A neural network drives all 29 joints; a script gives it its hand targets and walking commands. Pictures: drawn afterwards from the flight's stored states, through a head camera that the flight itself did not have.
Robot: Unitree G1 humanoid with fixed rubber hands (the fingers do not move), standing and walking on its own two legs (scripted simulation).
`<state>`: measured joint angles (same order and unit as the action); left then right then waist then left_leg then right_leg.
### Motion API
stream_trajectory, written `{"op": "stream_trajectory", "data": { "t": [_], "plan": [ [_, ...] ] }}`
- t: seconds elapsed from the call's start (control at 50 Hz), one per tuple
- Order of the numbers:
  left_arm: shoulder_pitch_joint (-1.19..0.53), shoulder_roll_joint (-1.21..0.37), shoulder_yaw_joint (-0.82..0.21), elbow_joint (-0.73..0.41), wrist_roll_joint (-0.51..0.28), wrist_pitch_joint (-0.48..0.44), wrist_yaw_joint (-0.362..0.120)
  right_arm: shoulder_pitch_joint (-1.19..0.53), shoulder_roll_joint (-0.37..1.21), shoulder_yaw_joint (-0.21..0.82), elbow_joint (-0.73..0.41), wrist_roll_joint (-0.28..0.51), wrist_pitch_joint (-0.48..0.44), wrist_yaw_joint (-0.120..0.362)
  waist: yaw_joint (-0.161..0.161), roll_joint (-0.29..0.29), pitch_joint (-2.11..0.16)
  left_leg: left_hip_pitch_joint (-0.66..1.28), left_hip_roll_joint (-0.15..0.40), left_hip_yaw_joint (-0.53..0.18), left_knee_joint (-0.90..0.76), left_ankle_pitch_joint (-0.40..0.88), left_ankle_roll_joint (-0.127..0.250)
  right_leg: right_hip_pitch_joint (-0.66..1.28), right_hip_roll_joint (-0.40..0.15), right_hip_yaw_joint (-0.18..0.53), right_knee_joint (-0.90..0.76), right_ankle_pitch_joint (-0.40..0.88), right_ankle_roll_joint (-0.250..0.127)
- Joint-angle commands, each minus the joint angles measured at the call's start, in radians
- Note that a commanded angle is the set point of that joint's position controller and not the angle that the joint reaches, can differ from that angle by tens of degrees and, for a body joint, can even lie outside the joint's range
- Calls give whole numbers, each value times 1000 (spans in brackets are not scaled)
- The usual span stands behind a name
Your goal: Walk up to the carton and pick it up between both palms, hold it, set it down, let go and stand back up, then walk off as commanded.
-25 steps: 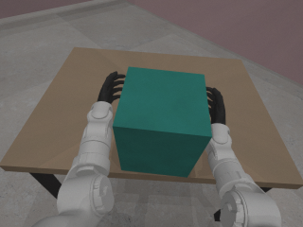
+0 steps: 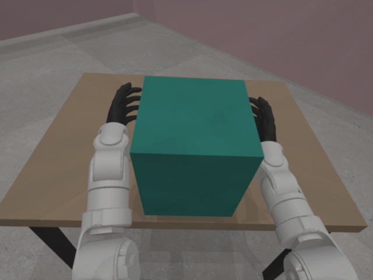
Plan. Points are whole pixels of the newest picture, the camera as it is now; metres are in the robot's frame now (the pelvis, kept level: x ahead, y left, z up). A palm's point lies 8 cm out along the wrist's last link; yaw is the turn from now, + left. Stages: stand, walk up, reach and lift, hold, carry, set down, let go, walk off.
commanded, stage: reach and lift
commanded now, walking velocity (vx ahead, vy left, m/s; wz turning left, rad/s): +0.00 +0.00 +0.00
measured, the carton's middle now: (191, 151) +0.37 +0.00 +0.10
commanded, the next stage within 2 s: hold in 1.78 s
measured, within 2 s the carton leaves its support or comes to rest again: neither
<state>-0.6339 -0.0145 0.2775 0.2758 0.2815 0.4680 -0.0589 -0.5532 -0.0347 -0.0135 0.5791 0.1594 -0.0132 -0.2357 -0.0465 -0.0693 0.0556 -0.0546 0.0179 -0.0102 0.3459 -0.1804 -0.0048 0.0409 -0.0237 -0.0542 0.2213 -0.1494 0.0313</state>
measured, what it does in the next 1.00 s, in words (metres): stands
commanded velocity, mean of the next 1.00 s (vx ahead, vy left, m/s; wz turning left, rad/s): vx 0.00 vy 0.00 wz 0.00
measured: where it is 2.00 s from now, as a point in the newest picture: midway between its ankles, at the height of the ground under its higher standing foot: outside the picture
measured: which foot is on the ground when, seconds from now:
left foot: down 0.00-1.00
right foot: down 0.00-1.00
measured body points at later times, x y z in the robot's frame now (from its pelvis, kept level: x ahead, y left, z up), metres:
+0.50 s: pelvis -0.01 -0.01 +0.00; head -0.06 +0.01 +0.45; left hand +0.39 +0.14 +0.22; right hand +0.38 -0.17 +0.21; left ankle +0.01 +0.11 -0.75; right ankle -0.01 -0.14 -0.75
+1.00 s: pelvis -0.01 -0.01 +0.00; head -0.07 +0.00 +0.44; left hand +0.39 +0.14 +0.25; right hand +0.38 -0.17 +0.26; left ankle +0.01 +0.11 -0.75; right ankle -0.01 -0.14 -0.75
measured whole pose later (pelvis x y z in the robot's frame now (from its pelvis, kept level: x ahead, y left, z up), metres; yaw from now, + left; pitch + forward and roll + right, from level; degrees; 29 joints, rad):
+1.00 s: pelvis -0.01 -0.01 +0.00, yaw +0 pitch -6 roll -1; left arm -0.83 0.04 0.35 0.33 0.26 0.80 -0.01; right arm -0.92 -0.12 -0.02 0.70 0.32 0.41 -0.22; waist -0.09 -0.02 -0.06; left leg -0.07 0.03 -0.01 0.35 -0.17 -0.02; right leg 0.00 -0.01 -0.05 0.28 -0.17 0.02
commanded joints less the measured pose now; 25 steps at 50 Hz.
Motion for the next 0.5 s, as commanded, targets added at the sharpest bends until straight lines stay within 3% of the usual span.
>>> {"op": "stream_trajectory", "data": {
  "t": [0.0, 0.08, 0.16, 0.22, 0.32, 0.42, 0.48],
  "plan": [
    [-595, -601, -536, -115, -105, -16, -100, -901, 522, 392, -390, 13, -32, 111, 5, 123, -508, 214, -39, 52, 12, 397, -56, -1, 85, -78, 26, 175, 0],
    [-634, -585, -477, -37, -88, 31, -87, -940, 506, 320, -301, -4, 17, 134, 5, 113, -445, 173, -34, 57, -32, 219, -40, -37, 76, -71, 17, 24, -11],
    [-652, -573, -423, 23, -73, 83, -98, -981, 496, 260, -227, -10, 62, 142, -15, 92, -394, 143, -38, 62, -63, 131, -19, -20, 67, -66, 12, -12, -8],
    [-691, -559, -391, 56, -72, 100, -109, -1009, 502, 236, -168, -1, 86, 143, -34, 85, -380, 138, -47, 72, -57, 140, -16, -17, 67, -64, 13, 24, -4],
    [-711, -564, -385, 48, -89, 121, -114, -1056, 526, 272, -203, 50, 122, 127, -41, 75, -431, 149, -62, 75, -24, 220, -15, 24, 69, -55, 28, 142, 10],
    [-730, -573, -424, -67, -121, 135, -101, -1093, 559, 360, -300, 128, 172, 104, -43, 67, -517, 182, -74, 57, 16, 331, -20, 72, 74, -45, 53, 313, 31],
    [-734, -563, -428, -72, -125, 160, -96, -1090, 560, 373, -297, 156, 217, 94, -48, 74, -480, 174, -71, 51, 11, 310, -23, 51, 77, -42, 50, 287, 33]
  ]
}}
